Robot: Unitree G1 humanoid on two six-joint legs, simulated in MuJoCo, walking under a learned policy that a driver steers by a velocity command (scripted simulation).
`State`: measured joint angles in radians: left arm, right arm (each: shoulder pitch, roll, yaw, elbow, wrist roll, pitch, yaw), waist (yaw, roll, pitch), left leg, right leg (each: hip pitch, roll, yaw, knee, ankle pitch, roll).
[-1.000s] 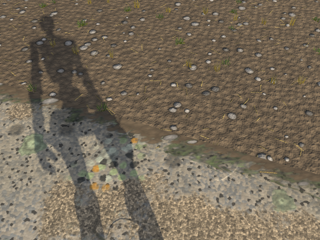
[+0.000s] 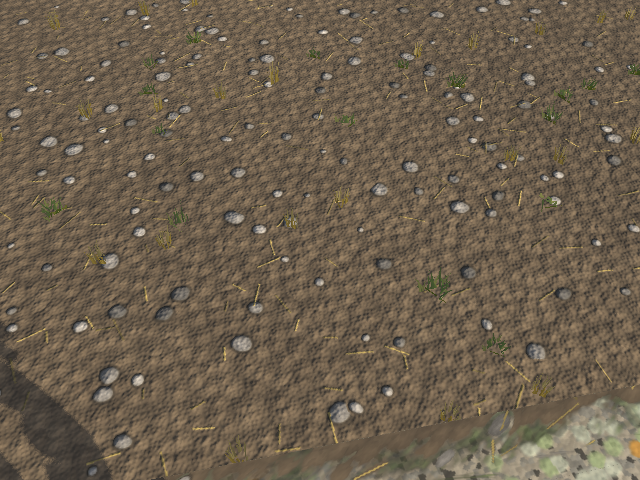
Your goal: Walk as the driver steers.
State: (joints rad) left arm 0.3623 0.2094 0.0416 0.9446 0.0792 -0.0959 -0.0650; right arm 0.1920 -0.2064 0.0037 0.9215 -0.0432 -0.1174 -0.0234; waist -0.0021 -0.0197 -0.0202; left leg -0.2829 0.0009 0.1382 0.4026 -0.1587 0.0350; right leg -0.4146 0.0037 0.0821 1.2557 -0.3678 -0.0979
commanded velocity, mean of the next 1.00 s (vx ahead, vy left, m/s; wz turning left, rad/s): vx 0.50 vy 0.00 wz -0.14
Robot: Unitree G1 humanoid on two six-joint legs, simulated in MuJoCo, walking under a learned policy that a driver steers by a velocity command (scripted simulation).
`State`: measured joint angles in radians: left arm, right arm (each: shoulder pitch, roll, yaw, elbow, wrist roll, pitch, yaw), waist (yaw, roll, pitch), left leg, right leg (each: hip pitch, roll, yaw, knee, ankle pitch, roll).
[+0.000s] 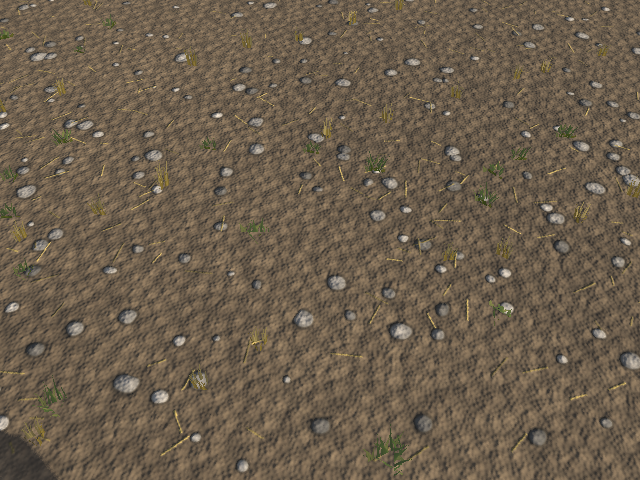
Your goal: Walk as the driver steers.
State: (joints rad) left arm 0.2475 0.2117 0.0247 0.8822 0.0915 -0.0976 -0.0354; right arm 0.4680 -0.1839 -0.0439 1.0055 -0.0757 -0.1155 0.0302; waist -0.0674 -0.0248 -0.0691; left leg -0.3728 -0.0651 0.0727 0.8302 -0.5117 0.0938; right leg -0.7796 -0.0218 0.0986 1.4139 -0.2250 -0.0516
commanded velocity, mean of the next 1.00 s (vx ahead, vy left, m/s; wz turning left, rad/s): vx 0.50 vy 0.00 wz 0.43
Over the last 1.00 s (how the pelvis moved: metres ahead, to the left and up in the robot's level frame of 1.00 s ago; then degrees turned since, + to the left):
0.50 -0.06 -0.04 -6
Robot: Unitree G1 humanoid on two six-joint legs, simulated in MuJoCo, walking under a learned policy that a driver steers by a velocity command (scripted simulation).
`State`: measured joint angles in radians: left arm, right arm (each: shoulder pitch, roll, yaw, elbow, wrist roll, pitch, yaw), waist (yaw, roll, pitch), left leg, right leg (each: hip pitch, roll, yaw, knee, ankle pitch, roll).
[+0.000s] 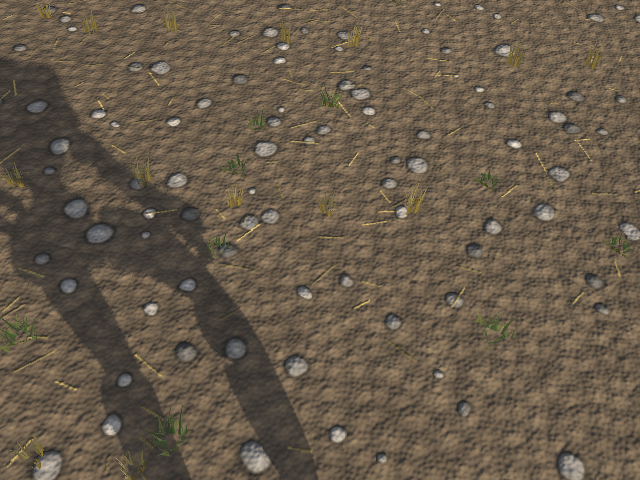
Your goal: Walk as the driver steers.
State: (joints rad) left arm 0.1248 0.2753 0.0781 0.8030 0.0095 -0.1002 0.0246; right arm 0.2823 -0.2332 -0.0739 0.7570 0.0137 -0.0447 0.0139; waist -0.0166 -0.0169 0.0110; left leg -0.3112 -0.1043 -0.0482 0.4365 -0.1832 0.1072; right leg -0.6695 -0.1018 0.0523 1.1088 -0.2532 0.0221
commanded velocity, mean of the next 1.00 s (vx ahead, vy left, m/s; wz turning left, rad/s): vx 0.50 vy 0.00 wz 0.07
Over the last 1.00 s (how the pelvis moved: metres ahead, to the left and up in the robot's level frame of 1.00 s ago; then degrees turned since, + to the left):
0.52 0.12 -0.15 29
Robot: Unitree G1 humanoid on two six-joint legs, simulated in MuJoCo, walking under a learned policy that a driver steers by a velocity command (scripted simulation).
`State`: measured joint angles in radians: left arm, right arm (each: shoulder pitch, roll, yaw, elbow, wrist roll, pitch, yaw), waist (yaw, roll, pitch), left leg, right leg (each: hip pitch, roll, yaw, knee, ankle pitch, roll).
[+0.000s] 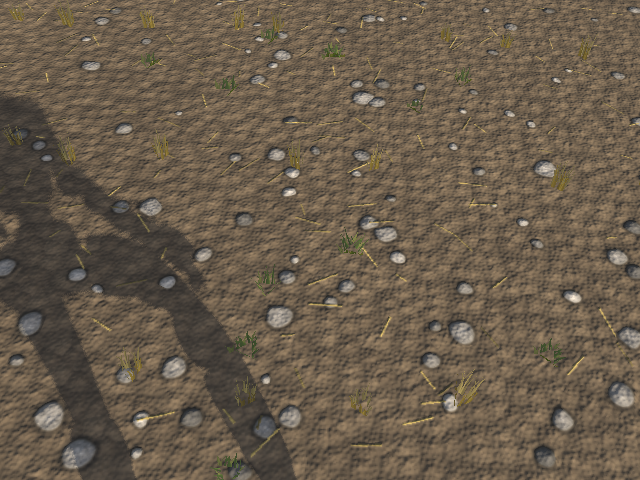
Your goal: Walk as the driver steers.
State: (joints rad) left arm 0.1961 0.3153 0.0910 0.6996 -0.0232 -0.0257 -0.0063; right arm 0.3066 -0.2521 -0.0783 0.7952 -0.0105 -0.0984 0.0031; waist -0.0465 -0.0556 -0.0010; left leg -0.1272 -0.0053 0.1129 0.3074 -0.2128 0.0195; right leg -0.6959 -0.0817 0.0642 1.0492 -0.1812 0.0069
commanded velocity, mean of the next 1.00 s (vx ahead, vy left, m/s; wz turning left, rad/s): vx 0.50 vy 0.00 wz -0.49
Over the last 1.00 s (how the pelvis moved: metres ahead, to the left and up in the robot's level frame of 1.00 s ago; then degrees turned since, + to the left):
0.51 0.08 0.00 0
